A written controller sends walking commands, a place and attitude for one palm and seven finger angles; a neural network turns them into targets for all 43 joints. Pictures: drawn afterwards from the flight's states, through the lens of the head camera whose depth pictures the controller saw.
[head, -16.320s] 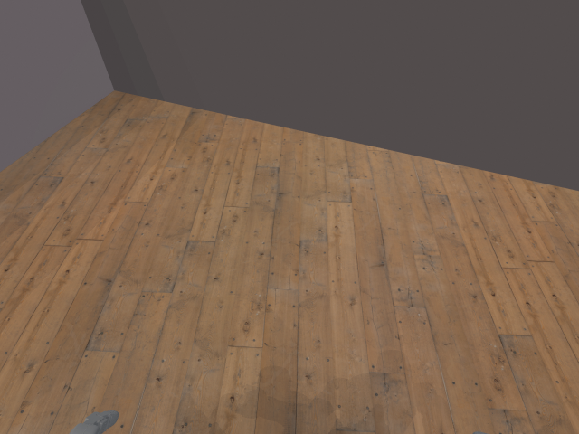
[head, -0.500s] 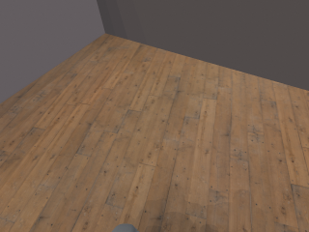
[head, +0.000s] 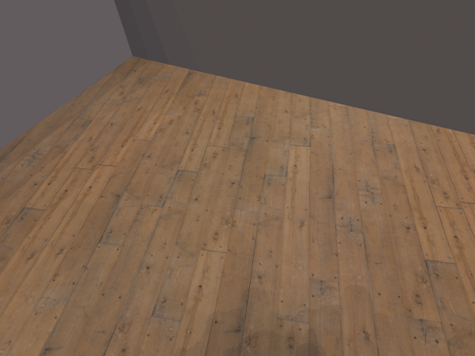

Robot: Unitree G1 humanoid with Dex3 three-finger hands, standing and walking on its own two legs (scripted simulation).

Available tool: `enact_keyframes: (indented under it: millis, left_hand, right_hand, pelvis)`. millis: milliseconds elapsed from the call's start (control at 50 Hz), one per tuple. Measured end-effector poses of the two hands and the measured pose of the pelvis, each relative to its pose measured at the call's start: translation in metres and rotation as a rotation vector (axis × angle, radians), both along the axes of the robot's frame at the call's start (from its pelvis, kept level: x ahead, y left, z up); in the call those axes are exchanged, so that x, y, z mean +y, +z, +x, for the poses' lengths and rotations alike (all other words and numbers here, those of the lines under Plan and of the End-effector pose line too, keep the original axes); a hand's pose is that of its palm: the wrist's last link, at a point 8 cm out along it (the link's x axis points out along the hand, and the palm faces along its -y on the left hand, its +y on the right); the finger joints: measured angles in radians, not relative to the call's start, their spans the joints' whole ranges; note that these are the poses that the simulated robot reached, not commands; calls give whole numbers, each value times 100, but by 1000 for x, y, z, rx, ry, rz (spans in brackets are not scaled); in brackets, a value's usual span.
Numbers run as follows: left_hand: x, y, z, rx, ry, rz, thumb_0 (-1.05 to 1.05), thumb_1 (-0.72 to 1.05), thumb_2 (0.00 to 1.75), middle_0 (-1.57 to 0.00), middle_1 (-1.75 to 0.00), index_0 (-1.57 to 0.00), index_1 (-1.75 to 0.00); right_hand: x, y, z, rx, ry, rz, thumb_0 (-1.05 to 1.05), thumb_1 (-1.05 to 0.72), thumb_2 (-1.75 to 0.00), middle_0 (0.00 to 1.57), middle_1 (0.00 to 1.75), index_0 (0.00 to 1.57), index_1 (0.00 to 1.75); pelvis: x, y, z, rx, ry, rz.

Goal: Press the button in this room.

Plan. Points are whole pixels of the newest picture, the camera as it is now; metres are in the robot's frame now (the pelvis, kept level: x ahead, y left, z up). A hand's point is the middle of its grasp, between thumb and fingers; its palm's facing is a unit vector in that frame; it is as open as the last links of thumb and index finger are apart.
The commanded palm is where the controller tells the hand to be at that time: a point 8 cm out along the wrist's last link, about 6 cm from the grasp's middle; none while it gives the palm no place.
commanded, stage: turn or walk to find it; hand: left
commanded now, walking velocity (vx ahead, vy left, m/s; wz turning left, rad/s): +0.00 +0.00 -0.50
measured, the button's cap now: out of the picture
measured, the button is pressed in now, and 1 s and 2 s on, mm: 0 0 0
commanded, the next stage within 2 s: none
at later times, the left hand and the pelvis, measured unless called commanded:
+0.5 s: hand out of the picture +0.08 +0.21 -0.15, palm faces -0.15 -0.96 -0.24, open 7.4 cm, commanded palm none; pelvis -0.02 +0.01 +0.01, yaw -12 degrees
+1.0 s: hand (194, 330) +0.19 +0.12 -0.15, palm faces -0.49 -0.83 -0.25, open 7.4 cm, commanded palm none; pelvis -0.02 +0.00 +0.00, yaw -29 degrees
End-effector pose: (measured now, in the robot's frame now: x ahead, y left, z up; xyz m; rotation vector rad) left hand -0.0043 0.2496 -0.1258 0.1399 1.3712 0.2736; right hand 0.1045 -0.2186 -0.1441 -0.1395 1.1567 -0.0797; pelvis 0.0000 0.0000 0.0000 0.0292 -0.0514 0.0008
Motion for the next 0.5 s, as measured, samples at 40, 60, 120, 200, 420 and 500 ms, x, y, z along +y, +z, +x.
enact_keyframes:
  millis: [40,60,120,200,420,500]
  left_hand:
    - [-5,1,12,-33,-31,22,0,91,90,-20,-30,-20,-30]
    - [-8,3,16,-49,-40,27,0,91,90,-20,-30,-20,-30]
    - [-16,11,24,-73,-63,31,0,91,90,-20,-30,-20,-30]
    - [-23,18,35,-59,-123,17,0,90,90,-20,-30,-20,-30]
    - [-13,14,77,-97,-253,-13,0,90,90,-20,-30,-20,-30]
    - [4,5,89,-97,-291,-24,0,90,90,-20,-30,-20,-30]
  right_hand:
    - [-18,-9,-14,29,-34,-8,0,-91,-90,21,30,21,30]
    - [-26,-10,-22,50,-46,-17,0,-91,-90,21,30,21,30]
    - [-45,-4,-43,102,-75,-42,0,-91,-90,20,29,20,30]
    - [-64,11,-65,116,-119,-70,0,-91,-90,20,29,20,30]
    - [-62,28,-101,126,-212,-129,1,-91,-90,20,29,20,30]
    - [-40,32,-102,87,-242,-134,0,-91,-90,20,29,20,30]
  pelvis:
    - [-7,-5,-4,-2,-9,-13]
    - [-10,-4,-6,-2,-8,-14]
    - [-15,3,-12,9,-32,-4]
    - [-20,14,-17,33,-75,8]
    - [-3,17,-20,71,-174,-9]
    - [14,13,-21,78,-217,-20]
